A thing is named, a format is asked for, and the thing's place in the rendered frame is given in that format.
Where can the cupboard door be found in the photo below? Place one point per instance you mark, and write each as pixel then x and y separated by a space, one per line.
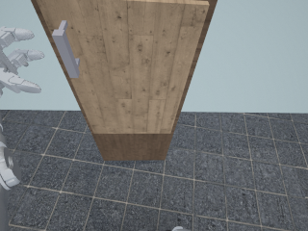
pixel 135 58

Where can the handle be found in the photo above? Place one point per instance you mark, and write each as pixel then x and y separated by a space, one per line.
pixel 71 64

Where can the robot left hand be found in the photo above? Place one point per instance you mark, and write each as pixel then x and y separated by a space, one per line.
pixel 12 62

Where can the left robot upper arm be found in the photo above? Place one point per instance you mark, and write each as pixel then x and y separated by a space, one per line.
pixel 10 175

